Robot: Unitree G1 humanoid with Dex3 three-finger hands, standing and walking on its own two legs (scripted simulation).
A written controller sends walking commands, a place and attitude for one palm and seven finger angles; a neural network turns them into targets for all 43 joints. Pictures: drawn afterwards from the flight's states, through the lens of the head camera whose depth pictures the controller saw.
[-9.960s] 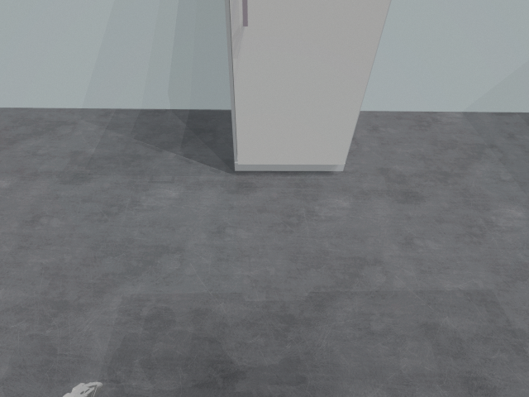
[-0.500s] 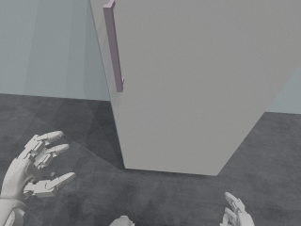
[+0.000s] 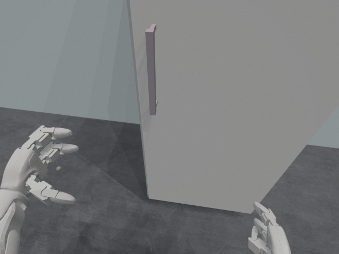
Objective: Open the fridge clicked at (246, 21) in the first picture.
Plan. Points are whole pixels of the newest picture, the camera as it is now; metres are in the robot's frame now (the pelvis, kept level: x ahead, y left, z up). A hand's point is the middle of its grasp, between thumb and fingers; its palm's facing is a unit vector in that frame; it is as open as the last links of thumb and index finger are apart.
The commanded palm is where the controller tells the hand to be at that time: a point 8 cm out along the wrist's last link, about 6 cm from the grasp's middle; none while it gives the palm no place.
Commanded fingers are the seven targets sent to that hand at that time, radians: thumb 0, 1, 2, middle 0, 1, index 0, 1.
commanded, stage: raise the hand to about handle height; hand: left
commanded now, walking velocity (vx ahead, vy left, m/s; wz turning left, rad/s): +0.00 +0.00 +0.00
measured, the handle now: (153, 74) +0.52 +0.10 +0.18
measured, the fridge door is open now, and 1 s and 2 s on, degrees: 0 0 0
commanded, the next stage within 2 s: move the hooked fingers beside the handle in 0.80 s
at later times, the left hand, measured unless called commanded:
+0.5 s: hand (56, 144) +0.27 +0.26 +0.16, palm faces +0.00 -1.00 -0.08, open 14.0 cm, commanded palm +0.24 +0.30 +0.16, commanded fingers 0.00 -0.50 0.30 -0.30 -1.20 -0.30 -1.20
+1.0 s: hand (66, 138) +0.29 +0.25 +0.16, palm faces +0.00 -1.00 -0.06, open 14.0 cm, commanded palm +0.27 +0.29 +0.16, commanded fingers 0.00 -0.50 0.30 -0.30 -1.20 -0.30 -1.20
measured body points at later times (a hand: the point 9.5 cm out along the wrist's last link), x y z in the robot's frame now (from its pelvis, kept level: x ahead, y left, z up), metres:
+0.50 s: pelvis +0.00 -0.02 +0.01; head -0.01 -0.03 +0.46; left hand +0.27 +0.31 +0.16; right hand +0.16 -0.26 -0.06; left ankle +0.08 +0.10 -0.72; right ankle -0.02 -0.14 -0.72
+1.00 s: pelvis +0.02 -0.03 +0.01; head +0.01 -0.04 +0.46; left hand +0.29 +0.30 +0.16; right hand +0.19 -0.26 -0.06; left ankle +0.08 +0.10 -0.72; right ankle -0.02 -0.14 -0.72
